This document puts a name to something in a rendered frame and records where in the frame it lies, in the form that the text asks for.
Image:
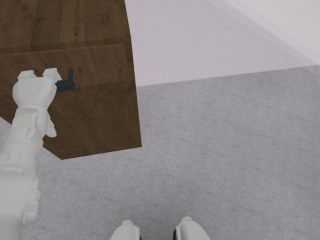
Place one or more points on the handle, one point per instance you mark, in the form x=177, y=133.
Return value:
x=66, y=85

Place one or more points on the robot left hand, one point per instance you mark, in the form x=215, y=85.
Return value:
x=40, y=91

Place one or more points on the cabinet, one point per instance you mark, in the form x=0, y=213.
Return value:
x=93, y=118

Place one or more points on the right robot shin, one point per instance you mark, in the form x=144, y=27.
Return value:
x=186, y=219

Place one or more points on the robot left thigh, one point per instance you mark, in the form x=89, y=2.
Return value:
x=126, y=232

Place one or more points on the left robot upper arm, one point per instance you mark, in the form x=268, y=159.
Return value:
x=19, y=202

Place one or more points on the left robot forearm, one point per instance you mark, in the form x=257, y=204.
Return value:
x=21, y=145

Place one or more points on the drawer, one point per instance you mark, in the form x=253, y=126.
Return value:
x=90, y=65

